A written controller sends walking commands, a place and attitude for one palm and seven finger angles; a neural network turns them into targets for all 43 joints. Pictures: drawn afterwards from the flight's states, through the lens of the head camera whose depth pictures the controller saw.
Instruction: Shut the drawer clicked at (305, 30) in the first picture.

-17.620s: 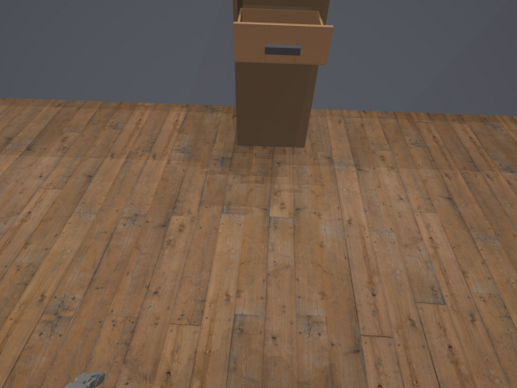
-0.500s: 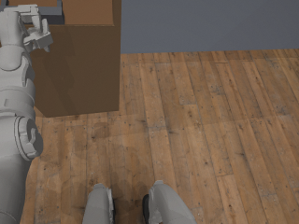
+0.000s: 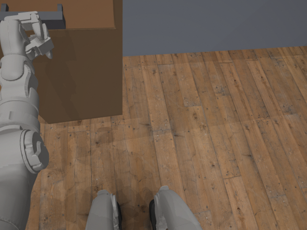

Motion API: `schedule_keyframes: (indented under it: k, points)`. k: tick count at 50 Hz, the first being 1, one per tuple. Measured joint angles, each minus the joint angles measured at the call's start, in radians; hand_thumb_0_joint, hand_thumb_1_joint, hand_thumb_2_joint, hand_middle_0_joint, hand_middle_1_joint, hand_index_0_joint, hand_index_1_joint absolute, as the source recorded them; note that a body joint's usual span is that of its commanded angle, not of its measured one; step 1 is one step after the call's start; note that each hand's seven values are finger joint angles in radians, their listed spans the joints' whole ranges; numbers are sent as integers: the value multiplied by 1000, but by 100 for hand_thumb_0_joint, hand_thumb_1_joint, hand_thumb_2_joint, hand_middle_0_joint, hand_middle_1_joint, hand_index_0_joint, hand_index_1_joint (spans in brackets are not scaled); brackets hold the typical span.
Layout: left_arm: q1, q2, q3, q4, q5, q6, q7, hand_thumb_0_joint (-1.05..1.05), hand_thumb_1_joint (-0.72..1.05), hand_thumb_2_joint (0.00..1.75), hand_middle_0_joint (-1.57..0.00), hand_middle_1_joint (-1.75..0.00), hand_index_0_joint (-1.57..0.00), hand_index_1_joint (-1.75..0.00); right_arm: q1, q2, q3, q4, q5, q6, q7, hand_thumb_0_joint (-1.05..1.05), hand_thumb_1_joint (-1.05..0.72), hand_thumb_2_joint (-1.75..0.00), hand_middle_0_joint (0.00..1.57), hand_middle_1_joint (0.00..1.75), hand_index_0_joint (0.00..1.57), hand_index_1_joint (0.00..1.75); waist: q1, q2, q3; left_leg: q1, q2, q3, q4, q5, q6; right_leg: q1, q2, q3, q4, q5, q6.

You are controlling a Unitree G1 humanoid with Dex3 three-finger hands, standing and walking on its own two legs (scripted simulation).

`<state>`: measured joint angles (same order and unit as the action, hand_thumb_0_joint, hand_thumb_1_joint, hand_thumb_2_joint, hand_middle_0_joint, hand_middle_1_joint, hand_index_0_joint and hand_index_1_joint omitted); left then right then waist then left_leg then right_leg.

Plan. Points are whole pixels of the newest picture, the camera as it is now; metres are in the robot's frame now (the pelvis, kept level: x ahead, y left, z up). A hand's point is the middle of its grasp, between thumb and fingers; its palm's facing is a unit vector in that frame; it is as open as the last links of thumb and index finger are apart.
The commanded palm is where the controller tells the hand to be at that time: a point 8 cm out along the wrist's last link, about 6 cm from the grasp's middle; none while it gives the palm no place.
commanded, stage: pull the fist back off the drawer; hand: left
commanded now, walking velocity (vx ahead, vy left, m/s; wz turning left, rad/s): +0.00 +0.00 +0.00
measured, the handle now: (33, 14) +0.63 +0.22 +0.08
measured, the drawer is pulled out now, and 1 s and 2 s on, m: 0.00 0.00 0.00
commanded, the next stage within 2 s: draw the hand back to the body in 0.18 s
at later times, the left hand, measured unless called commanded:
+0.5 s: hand (41, 55) +0.48 +0.18 +0.11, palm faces +0.08 -1.00 -0.05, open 3.3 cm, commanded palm +0.44 +0.23 +0.12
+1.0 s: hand out of the picture +0.34 +0.21 +0.18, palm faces +0.26 -0.93 -0.25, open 3.3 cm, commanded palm +0.29 +0.25 +0.20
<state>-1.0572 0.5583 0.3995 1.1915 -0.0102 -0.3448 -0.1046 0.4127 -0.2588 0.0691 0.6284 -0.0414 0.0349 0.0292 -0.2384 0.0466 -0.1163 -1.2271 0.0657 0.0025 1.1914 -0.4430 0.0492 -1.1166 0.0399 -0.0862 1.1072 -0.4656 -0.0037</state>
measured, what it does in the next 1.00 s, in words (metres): rises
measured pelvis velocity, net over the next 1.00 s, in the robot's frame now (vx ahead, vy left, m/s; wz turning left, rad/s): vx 0.05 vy -0.02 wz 0.05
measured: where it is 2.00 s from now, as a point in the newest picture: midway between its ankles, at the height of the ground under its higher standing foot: (137, 229)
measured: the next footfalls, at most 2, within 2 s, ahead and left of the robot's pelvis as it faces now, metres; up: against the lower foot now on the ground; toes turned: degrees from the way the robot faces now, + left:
none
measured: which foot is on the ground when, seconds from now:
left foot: down 0.00-1.00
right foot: down 0.00-1.00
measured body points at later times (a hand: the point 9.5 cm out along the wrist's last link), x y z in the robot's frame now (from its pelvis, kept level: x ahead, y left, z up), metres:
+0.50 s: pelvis +0.06 +0.00 +0.05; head +0.16 +0.00 +0.49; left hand +0.47 +0.23 +0.12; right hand +0.12 -0.26 -0.07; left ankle +0.05 +0.09 -0.64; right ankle +0.03 -0.13 -0.64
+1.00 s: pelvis +0.05 -0.02 +0.09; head +0.06 -0.04 +0.54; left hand +0.32 +0.25 +0.20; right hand +0.24 -0.25 +0.01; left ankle +0.05 +0.09 -0.64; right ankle +0.03 -0.13 -0.64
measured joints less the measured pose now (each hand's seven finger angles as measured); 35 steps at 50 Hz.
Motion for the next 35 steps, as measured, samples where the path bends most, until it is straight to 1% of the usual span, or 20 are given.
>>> schedule_keyframes:
  k: [4, 10, 15, 17, 19, 21, 23, 26, 29, 31, 35]
  points:
    - [89, -42, 3, -62, -20, -14, 9, 1, 82, 89, -140, -160, -140, -160, 5, 4, -10, -8, 5, 19, 9, 1, -91, -90, 20, 30, 20, 30, 23, 2, -9, 58, 1, 17, -30, -11, 2, 50, 1, 17, -28, -6, 4]
    - [201, -111, -33, -122, -50, -32, 13, 1, 88, 90, -140, -160, -140, -160, -1, 11, -28, -9, 15, 40, 16, 1, -91, -90, 20, 30, 20, 30, 62, -1, -24, 147, -5, 25, -74, -27, -1, 137, -3, 26, -71, -21, 5]
    - [241, -160, -62, -152, -64, -70, 20, 1, 89, 90, -140, -160, -140, -160, -31, 13, -44, -4, 17, 48, 18, 1, -91, -90, 20, 30, 20, 30, 83, -10, -30, 190, -12, 21, -92, -37, -5, 182, -8, 23, -87, -35, 3]
    - [267, -174, -70, -185, -66, -73, 21, 1, 90, 90, -140, -160, -140, -160, -45, 12, -52, -9, 19, 56, 20, 1, -91, -90, 20, 30, 20, 30, 88, -12, -31, 204, -13, 22, -99, -40, -7, 194, -8, 23, -91, -39, 1]
    - [330, -192, -76, -265, -74, -65, 16, 2, 90, 90, -140, -160, -140, -160, -58, 11, -60, -22, 26, 66, 20, 1, -91, -90, 20, 30, 20, 30, 95, -9, -30, 230, -11, 27, -115, -40, -9, 217, -6, 29, -107, -38, 0]
    - [423, -213, -88, -372, -91, -50, 9, 2, 90, 90, -140, -160, -140, -160, -62, 10, -69, -39, 37, 71, 20, 1, -91, -90, 20, 30, 20, 30, 107, -1, -30, 272, -10, 35, -145, -37, -11, 254, -4, 38, -135, -31, 0]
    - [521, -238, -107, -474, -115, -28, 2, 2, 90, 90, -140, -160, -140, -160, -61, 10, -72, -55, 51, 71, 18, 1, -91, -90, 20, 30, 20, 30, 124, 5, -32, 326, -10, 44, -184, -30, -12, 303, -3, 48, -171, -21, 0]
    - [633, -261, -124, -570, -146, 12, -2, 2, 90, 90, -140, -160, -140, -160, -63, 14, -64, -66, 69, 68, 8, 1, -91, -90, 20, 30, 20, 30, 149, 1, -35, 412, -14, 50, -243, -18, -15, 383, -5, 55, -223, -10, 0]
    - [707, -265, -132, -633, -169, 45, 3, 2, 90, 90, -140, -160, -140, -160, -75, 19, -56, -72, 81, 55, -4, 1, -91, -90, 20, 30, 20, 30, 167, -7, -34, 480, -21, 43, -286, -4, -20, 453, -8, 49, -262, -2, -5]
    - [751, -262, -136, -680, -180, 55, 0, 2, 90, 90, -140, -160, -140, -160, -90, 20, -55, -74, 86, 42, -11, 1, -91, -90, 20, 30, 20, 30, 176, -10, -31, 515, -23, 36, -305, 4, -24, 492, -9, 41, -282, 2, -9]
    - [823, -259, -167, -761, -206, 68, -38, 2, 90, 90, -140, -160, -140, -160, -123, 8, -58, -75, 94, 16, -26, 1, -91, -90, 20, 30, 20, 30, 195, -2, -23, 571, -28, 19, -331, 18, -29, 557, -11, 25, -314, 13, -14]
